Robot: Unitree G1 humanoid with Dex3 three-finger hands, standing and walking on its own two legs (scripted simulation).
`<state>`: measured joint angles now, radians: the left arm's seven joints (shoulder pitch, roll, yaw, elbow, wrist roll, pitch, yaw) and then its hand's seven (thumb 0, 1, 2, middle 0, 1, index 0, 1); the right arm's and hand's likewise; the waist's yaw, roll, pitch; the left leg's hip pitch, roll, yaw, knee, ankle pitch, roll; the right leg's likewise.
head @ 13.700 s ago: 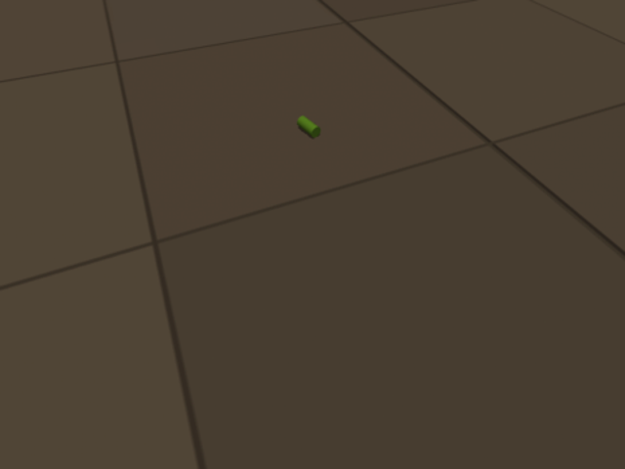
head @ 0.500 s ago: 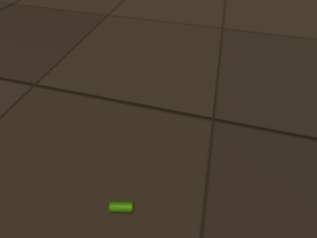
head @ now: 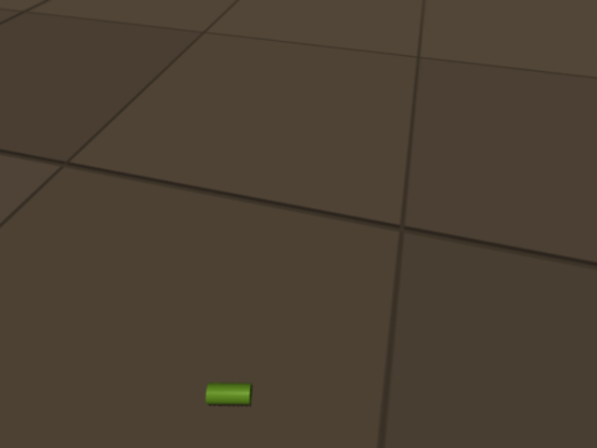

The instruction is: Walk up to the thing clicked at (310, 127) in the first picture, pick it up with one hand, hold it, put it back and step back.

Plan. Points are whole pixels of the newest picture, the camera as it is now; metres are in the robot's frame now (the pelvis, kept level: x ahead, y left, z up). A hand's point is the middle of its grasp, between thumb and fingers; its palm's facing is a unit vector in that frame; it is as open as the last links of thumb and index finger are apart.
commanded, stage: stand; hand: left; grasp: from above
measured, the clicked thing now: (229, 393) +0.41 +0.23 -0.75
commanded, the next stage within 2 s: rise first in 0.68 s
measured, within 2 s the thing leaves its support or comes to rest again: neither
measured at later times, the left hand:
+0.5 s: hand out of the picture +0.06 +0.26 -0.16, palm faces -0.02 -0.94 -0.35, open 7.4 cm
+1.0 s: hand out of the picture +0.14 +0.25 -0.17, palm faces +0.00 -0.94 -0.33, open 8.7 cm
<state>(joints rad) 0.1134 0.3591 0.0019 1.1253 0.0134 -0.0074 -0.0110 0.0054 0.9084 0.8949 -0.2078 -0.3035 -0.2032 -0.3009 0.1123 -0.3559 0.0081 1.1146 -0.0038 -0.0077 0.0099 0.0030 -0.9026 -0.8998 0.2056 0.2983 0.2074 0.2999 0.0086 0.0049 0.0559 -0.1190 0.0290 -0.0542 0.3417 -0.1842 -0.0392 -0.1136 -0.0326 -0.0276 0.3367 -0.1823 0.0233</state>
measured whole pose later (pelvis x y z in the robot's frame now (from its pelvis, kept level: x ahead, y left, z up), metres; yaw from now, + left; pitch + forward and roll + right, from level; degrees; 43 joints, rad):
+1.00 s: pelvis -0.02 +0.00 -0.02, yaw -1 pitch +5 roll +0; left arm -0.05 0.35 0.14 1.08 0.06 -0.02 -0.03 0.01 0.56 0.90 -0.17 -0.62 -0.17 -0.62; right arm 0.17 -0.26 -0.01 0.84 0.03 -0.05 -0.03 0.00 -0.91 -0.90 0.20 0.30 0.21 0.30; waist -0.02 -0.02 0.04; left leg -0.39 0.03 -0.05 0.57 -0.26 -0.04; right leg -0.40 -0.03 -0.01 0.57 -0.26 0.02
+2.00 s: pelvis -0.03 +0.01 -0.18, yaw -2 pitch +27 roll -2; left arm 0.18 0.38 0.13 0.48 0.43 0.11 0.04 0.00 -0.53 0.93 -0.11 -1.05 -0.11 -1.04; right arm 0.12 -0.25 -0.03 0.53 0.00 -0.18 0.02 0.01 -0.94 -0.91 0.21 0.30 0.21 0.30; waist -0.02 0.00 -0.17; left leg -1.35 0.01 -0.08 1.52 -0.64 -0.03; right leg -1.33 -0.03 0.00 1.48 -0.61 0.04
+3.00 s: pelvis -0.10 +0.04 -0.42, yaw -7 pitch +33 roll -8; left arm -0.74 0.67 0.11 1.28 1.25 -0.27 0.37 0.00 -0.39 0.91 -0.22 -0.83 -0.20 -0.84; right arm 0.12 -0.27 -0.02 0.76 -0.10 -0.05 0.12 0.00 -0.90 -0.90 0.21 0.30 0.21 0.30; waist -0.14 0.00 -0.10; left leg -2.24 -0.04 -0.13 2.33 -0.67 -0.01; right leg -2.16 0.00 0.01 2.22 -0.64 0.05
